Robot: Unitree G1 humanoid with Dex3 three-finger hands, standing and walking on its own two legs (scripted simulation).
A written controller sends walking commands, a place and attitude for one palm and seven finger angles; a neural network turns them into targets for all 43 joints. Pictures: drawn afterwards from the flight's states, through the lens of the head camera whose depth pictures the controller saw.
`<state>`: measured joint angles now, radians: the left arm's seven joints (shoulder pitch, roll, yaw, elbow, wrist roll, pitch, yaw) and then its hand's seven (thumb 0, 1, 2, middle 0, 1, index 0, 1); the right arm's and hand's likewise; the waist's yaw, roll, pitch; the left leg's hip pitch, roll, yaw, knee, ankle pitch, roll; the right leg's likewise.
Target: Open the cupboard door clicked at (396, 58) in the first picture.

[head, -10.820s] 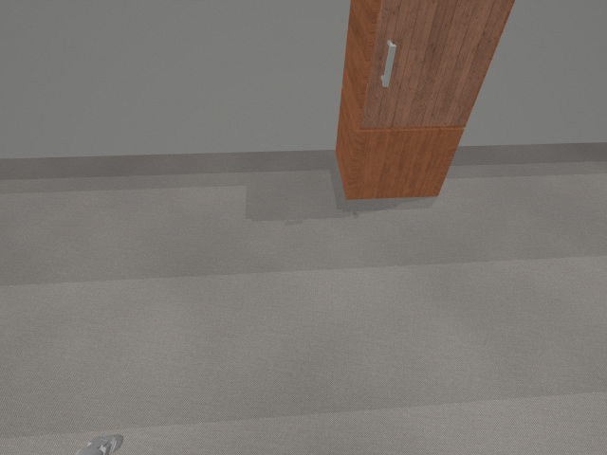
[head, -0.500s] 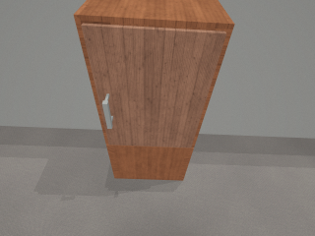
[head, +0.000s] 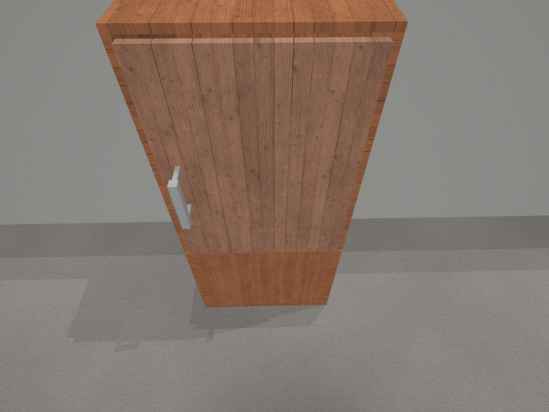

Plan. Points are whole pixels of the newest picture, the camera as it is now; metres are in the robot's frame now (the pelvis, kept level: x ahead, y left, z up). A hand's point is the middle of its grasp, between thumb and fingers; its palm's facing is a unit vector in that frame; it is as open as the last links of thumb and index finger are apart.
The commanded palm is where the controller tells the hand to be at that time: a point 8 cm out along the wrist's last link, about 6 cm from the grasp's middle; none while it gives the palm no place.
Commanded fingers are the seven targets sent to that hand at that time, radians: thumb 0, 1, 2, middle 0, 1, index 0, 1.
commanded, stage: come to a stop and stand still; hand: left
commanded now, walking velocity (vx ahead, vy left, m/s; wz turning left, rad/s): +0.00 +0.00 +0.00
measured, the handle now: (182, 198) +0.54 +0.23 -0.07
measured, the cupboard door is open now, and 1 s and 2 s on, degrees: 0 0 0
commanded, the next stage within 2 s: look again from close up in 1.02 s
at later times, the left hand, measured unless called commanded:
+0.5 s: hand out of the picture -0.02 +0.18 -0.16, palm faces +0.02 -0.97 -0.25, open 7.4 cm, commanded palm none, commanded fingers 0.00 0.90 0.90 -0.20 -0.30 -0.20 -0.30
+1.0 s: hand out of the picture +0.06 +0.15 -0.16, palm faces +0.02 -0.98 -0.22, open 7.3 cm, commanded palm none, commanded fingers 0.00 0.90 0.90 -0.20 -0.30 -0.20 -0.30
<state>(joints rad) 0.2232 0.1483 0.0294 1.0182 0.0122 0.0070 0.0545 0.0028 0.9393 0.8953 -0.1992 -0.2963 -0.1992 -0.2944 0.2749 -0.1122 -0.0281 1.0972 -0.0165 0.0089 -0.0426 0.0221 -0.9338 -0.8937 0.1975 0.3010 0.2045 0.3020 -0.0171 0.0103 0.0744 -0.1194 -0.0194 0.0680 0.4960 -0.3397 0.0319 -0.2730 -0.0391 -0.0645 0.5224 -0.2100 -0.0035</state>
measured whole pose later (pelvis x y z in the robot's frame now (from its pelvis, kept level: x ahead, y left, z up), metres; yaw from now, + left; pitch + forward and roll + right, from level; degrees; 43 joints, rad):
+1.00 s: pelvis +0.02 -0.04 +0.01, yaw +1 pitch -1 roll +0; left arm 0.20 0.17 0.00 1.10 0.01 -0.03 0.02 0.00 0.91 0.90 -0.20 -0.30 -0.20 -0.29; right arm 0.29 -0.15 0.01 1.13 -0.02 -0.03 -0.02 0.00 -0.91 -0.89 0.19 0.30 0.20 0.30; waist -0.01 0.01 0.04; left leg -0.07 0.02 0.04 0.40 -0.31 -0.02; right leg -0.23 0.00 -0.10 0.46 -0.21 -0.05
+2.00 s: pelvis -0.01 -0.03 -0.03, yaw +1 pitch +8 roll +2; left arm 0.26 0.16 0.14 0.27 -0.22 -0.49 -0.12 0.00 0.77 0.83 -0.21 -0.39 -0.21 -0.39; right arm 0.19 -0.24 -0.03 0.67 0.00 -0.30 -0.01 0.01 -0.91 -0.89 0.20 0.30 0.20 0.30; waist -0.02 -0.03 -0.10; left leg -0.49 0.00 0.06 0.80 -0.45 0.00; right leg -0.64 -0.04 -0.07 0.82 -0.32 -0.05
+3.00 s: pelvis -0.02 +0.00 -0.09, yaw +2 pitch +18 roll -3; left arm 0.19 0.33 0.34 0.18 -0.33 -0.41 -0.35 -0.01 -0.39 0.35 -0.29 -1.12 -0.29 -1.12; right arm 0.22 -0.26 0.02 0.51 0.02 -0.22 -0.05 0.01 -0.91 -0.89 0.20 0.30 0.20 0.30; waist -0.01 0.00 -0.15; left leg -0.92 0.01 -0.01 1.22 -0.61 0.03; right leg -1.01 -0.05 -0.13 1.11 -0.42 -0.02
